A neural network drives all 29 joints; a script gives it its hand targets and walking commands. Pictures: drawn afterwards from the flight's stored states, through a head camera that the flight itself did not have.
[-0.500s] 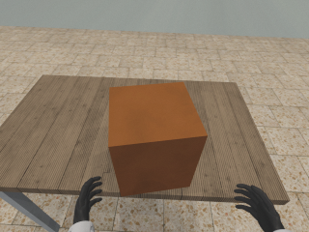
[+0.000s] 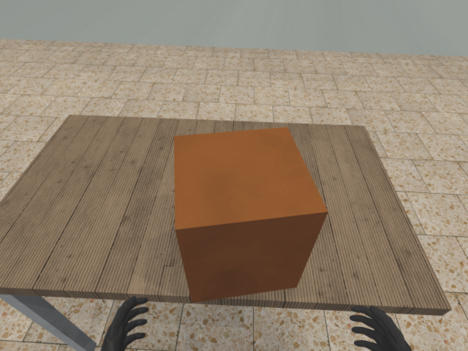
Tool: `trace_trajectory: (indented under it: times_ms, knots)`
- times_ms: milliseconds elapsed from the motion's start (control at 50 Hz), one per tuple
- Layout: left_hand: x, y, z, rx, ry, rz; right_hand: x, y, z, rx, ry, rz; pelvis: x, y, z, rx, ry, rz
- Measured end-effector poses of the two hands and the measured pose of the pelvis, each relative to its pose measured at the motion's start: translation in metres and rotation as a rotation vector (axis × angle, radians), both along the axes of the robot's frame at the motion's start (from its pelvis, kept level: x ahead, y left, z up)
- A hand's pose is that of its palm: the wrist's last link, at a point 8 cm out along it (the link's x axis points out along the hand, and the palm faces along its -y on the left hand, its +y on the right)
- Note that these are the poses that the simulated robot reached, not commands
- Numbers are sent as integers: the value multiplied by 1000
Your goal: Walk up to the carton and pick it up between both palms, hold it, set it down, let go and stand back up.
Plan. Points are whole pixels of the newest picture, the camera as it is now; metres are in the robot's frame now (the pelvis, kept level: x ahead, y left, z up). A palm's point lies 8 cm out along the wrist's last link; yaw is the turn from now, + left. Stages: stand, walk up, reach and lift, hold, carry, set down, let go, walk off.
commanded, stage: set down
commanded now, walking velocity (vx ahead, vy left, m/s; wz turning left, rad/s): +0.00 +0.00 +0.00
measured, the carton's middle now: (239, 216) +0.37 +0.03 +0.03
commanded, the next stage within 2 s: let go in 0.46 s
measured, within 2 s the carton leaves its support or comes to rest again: neither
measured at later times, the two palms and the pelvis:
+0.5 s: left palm out of the picture +0.15 +0.24 -0.08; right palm out of the picture +0.16 -0.21 -0.08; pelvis +0.00 +0.02 +0.00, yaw +0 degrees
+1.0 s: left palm out of the picture +0.16 +0.23 -0.08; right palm out of the picture +0.15 -0.23 -0.08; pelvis +0.00 +0.00 +0.00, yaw +0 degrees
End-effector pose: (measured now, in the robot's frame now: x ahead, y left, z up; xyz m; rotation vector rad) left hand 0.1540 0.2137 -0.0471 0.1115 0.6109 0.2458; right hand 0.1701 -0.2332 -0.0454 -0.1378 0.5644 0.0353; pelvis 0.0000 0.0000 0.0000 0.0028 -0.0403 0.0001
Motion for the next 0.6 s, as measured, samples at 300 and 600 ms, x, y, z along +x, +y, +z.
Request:
trace_trajectory:
  times_ms: [300,600]
  knots:
    - [-5,23,-24,-7,138,-67,-12,24,-24,-39,94,-50,3,13,0,-7,-7,-5]
    - [2,27,-35,-4,227,-123,-14,21,-36,-82,132,-97,-1,14,-3,-7,-21,-1]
